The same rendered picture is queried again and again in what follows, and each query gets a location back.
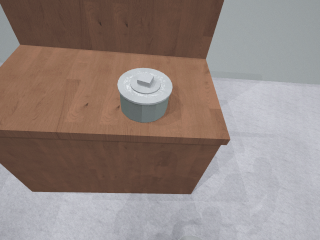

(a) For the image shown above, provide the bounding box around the pot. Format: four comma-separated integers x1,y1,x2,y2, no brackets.
120,94,169,123

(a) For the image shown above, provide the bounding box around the table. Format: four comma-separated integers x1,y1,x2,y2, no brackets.
0,0,230,194

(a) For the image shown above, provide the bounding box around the lid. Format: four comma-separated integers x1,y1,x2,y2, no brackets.
117,68,173,105

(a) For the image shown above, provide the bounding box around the knob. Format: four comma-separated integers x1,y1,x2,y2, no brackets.
137,72,154,87

